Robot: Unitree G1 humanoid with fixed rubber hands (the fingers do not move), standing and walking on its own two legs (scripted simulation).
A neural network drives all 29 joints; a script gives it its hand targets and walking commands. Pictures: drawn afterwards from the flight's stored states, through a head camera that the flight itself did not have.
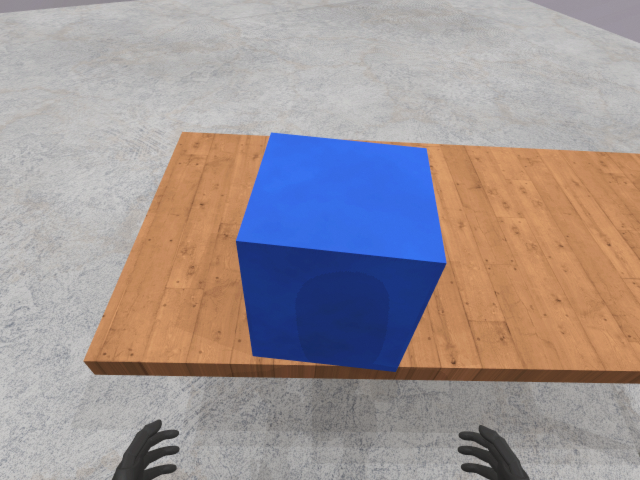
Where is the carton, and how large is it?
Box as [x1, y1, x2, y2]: [236, 133, 446, 371]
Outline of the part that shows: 271,133 236,239 252,354 256,356 395,371 446,263 426,148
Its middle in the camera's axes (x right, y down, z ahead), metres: +0.02 +0.03 +0.55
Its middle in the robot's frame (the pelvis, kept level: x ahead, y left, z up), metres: +0.40 -0.01 +0.06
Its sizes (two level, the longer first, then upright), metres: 0.210 0.200 0.250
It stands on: a table, 0.71 m high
